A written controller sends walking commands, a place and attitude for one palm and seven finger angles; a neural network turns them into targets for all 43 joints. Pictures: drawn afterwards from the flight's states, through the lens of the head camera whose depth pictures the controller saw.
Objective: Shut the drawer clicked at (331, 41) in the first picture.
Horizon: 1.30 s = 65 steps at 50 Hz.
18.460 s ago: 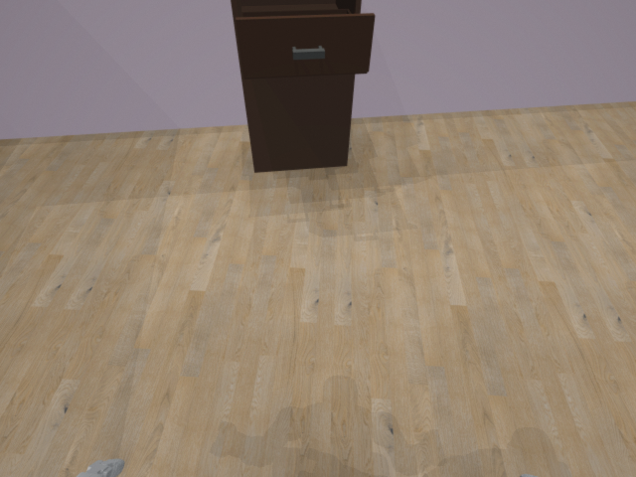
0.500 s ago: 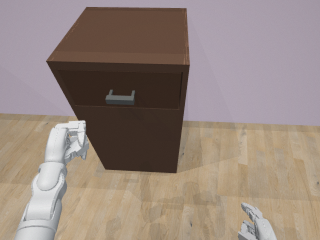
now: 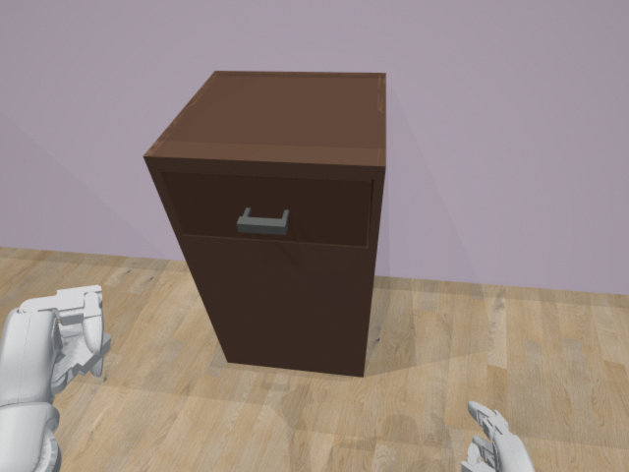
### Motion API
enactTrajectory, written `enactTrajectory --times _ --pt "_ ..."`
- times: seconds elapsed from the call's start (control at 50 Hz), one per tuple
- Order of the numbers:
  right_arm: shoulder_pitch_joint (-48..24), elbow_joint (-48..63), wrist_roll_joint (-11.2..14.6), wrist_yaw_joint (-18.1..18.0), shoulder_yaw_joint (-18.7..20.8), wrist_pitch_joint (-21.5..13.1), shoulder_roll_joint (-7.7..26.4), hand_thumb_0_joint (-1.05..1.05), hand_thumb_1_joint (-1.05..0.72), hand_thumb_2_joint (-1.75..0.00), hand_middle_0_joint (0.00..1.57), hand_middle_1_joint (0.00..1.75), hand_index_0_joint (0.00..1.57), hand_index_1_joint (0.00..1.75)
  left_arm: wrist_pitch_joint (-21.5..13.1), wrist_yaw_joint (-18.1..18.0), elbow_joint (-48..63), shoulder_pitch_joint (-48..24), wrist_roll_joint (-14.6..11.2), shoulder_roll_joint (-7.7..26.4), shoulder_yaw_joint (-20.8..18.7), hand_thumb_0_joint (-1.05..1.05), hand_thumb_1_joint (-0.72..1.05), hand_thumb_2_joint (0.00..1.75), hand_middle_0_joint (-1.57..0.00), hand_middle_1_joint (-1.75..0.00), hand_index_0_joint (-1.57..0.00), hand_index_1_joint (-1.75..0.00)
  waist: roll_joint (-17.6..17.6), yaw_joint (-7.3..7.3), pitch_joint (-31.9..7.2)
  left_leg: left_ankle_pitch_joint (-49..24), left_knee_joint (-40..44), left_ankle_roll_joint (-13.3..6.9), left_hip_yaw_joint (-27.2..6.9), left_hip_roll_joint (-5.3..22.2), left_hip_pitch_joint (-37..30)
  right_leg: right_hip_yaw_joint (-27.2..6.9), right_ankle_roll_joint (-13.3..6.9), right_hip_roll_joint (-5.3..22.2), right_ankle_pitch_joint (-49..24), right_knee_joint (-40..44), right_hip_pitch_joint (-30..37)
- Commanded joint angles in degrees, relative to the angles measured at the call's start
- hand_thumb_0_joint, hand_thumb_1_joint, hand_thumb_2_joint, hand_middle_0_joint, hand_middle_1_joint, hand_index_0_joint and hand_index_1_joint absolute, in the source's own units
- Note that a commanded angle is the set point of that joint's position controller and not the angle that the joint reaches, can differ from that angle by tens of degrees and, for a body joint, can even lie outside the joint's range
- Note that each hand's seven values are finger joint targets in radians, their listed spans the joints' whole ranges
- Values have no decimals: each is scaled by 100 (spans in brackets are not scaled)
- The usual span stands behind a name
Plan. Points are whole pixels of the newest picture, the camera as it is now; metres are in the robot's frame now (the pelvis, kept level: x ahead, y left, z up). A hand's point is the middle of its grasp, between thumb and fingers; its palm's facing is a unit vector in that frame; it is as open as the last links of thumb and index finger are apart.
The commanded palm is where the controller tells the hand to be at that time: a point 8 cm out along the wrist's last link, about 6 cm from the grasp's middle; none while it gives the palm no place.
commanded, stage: draw the hand back to the body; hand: left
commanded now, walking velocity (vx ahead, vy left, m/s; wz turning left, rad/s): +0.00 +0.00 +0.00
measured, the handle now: (264, 219) +0.60 +0.19 -0.05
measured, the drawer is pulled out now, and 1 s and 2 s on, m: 0.00 0.00 0.00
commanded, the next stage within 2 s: step back with the hand held close in 0.24 s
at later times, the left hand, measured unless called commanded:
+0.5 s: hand (74, 356) +0.17 +0.25 +0.17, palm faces +0.41 -0.80 -0.44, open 3.2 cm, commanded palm +0.11 +0.28 +0.17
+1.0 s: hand (35, 411) +0.12 +0.25 +0.16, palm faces +0.39 -0.78 -0.49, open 3.2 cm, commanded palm +0.06 +0.29 +0.17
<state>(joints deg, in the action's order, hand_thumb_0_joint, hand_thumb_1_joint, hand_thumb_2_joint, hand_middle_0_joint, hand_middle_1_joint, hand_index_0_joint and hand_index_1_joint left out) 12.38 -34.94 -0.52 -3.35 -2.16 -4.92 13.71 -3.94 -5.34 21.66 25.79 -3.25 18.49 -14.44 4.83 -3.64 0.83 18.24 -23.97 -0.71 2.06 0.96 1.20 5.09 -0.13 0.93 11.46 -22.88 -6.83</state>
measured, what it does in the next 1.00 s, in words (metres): shifts its weight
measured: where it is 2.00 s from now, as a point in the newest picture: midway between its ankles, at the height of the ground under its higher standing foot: outside the picture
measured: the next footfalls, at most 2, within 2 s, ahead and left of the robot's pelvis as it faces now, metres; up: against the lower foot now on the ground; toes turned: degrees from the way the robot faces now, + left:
right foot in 1.62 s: -0.08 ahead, -0.11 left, +0.00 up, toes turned +9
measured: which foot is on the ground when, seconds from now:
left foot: down 0.00-1.00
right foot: down 0.00-1.00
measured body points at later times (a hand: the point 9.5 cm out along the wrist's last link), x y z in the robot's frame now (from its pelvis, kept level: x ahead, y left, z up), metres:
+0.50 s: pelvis -0.02 +0.00 +0.00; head -0.03 -0.02 +0.45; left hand +0.14 +0.29 +0.19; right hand +0.15 -0.23 -0.08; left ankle -0.05 +0.11 -0.74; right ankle +0.01 -0.12 -0.74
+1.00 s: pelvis -0.07 +0.02 -0.01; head -0.06 +0.01 +0.43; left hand +0.09 +0.29 +0.19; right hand +0.11 -0.22 -0.09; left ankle -0.05 +0.11 -0.74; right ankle +0.01 -0.12 -0.74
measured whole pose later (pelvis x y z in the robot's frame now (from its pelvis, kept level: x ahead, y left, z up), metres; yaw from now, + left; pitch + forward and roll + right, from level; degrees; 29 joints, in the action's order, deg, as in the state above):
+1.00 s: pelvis -0.07 +0.02 -0.01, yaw -1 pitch -1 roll +0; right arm 10.9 -31.2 -0.4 -4.4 0.0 -3.9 12.4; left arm -13.3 -7.5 31.2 33.2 0.0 20.3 -21.9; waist 1.0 -1.2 2.0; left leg 16.9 -34.4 -2.9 4.1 -1.1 16.7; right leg 2.7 1.0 3.3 8.2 -31.3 -21.9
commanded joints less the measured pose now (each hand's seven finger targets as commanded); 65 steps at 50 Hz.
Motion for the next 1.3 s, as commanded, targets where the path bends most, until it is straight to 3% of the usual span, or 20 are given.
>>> enactTrajectory --times 0.0,0.12,0.22,0.34,0.36,0.38,0.4,0.46,0.54,0.64,0.74,0.82,0.88,0.94,0.98,1.06,1.12,1.2,1.24,1.28 --pt "-718 927 32 -56 270 -502 513 0 -90 -90 20 30 20 30 -460 -117 1695 -146 -10 1068 -841 0 90 90 -140 -160 -140 -160 -250 -2 -382 -1667 375 -63 -130 46 690 -310 -118 -14 -978 228 577" --pt "-698 804 58 -128 305 -629 544 0 -90 -90 20 30 20 30 -503 -125 1454 -198 45 874 -696 0 90 90 -140 -160 -140 -160 -264 74 273 -849 440 -98 -144 44 818 -379 -123 -25 -41 479 80" --pt "-698 791 26 -168 299 -709 531 0 -90 -90 20 30 20 30 -574 -167 1451 -216 50 1005 -840 0 90 90 -140 -160 -140 -160 -330 -6 54 -704 464 -120 -186 13 811 -406 -127 3 145 489 249" --pt "-726 781 7 -162 268 -833 483 0 -90 -90 20 30 20 30 -635 -189 1666 -253 77 1018 -852 0 90 90 -140 -160 -140 -160 -36 -30 10 -837 503 -80 -193 10 791 -418 -142 -8 -57 461 383" --pt "-652 933 -2 -145 283 -652 618 0 -90 -90 20 30 20 30 -923 -228 1930 -756 68 1618 -1614 0 90 90 -140 -160 -140 -160 -321 262 577 -332 363 -197 -196 47 1342 -1188 -149 272 50 880 -316" --pt "-597 810 -5 -144 325 -531 490 0 -90 -90 20 30 20 30 -925 -191 1317 -139 105 1189 -1351 0 90 90 -140 -160 -140 -160 -715 275 512 -333 205 -201 -247 26 1198 -1202 -173 411 280 1040 -501" --pt "-571 819 -38 -111 340 -433 504 0 -90 -90 20 30 20 30 -945 -162 1260 178 122 990 -1189 0 90 90 -140 -160 -140 -160 -725 296 294 -444 124 -195 -193 27 1099 -1218 -182 469 293 1076 -514" --pt "-610 880 -58 -95 409 -296 567 0 -90 -90 20 30 20 30 -1098 -167 1470 476 138 953 -1150 0 90 90 -140 -160 -140 -160 -346 313 -235 -862 266 -179 -209 73 1164 -955 -146 438 -428 708 -141" --pt "-672 1011 -17 -109 474 -175 596 0 -90 -90 20 30 20 30 -1172 -237 1707 832 115 1111 -1307 0 90 90 -140 -160 -140 -160 -236 282 -864 -1606 416 -151 -342 184 1344 -624 -64 319 -1587 8 414" --pt "-703 1157 30 -130 556 -90 600 0 -90 -90 20 30 20 30 -1192 -268 1941 1007 116 1258 -1465 0 90 90 -140 -160 -140 -160 -183 255 -1026 -2220 320 -98 -441 264 1734 -537 -13 250 -2399 -571 632" --pt "-699 1197 39 -158 580 -79 640 0 -90 -90 20 30 20 30 -1171 -261 1958 883 171 1178 -1392 0 90 90 -140 -160 -140 -160 -164 287 -678 -1439 502 -224 -573 409 2373 -589 56 163 -1947 -870 566" --pt "-695 1247 40 -181 588 -144 676 0 -90 -90 20 30 20 30 -1200 -289 2052 679 268 1190 -1439 0 90 90 -140 -160 -140 -160 -65 298 -476 77 784 -457 -732 561 3366 -683 104 91 -1448 -1244 890" --pt "-592 1259 55 -177 572 -195 660 0 -90 -90 20 30 20 30 -1229 -309 2039 607 296 1121 -1391 0 90 90 -140 -160 -140 -160 -328 352 -312 940 625 -506 -671 486 3726 -905 71 194 -1162 -1136 804" --pt "-546 1248 33 -175 561 -222 627 0 -90 -90 20 30 20 30 -1268 -330 2131 480 298 1195 -1415 0 90 90 -140 -160 -140 -160 -696 398 -210 1218 189 -429 -564 254 3403 -1258 -34 404 -341 -458 134" --pt "-493 1226 14 -154 557 -242 637 0 -90 -90 20 30 20 30 -1319 -348 2174 501 293 1187 -1384 0 90 90 -140 -160 -140 -160 -717 419 -241 1257 -51 -394 -532 165 3126 -1407 -101 505 365 -63 -277" --pt "-500 1196 -1 -165 549 -263 634 0 -90 -90 20 30 20 30 -1424 -416 2141 643 278 1243 -1476 0 90 90 -140 -160 -140 -160 -544 426 -365 1272 118 -400 -656 248 3052 -1198 -62 419 762 -26 -358" --pt "-563 1242 18 -185 567 -304 683 0 -90 -90 20 30 20 30 -1480 -441 2182 699 320 1251 -1518 0 90 90 -140 -160 -140 -160 -137 412 -378 1630 594 -535 -929 497 3704 -970 37 157 338 -608 267" --pt "-594 1278 49 -173 617 -403 717 0 -90 -90 20 30 20 30 -1563 -421 2296 782 429 1286 -1660 0 90 90 -140 -160 -140 -160 398 356 -472 1748 932 -742 -1177 807 4779 -866 143 -213 -1197 -1875 1332" --pt "-580 1250 33 -170 640 -431 701 0 -90 -90 20 30 20 30 -1583 -392 2320 687 451 1321 -1732 0 90 90 -140 -160 -140 -160 120 360 -425 1682 712 -724 -1102 755 4960 -1027 125 -177 -1517 -1969 1408" --pt "-487 1211 39 -150 682 -409 681 0 -90 -90 20 30 20 30 -1574 -352 2277 700 403 1294 -1707 0 90 90 -140 -160 -140 -160 -361 401 -430 1574 149 -602 -847 443 4562 -1458 3 72 -1672 -1551 894"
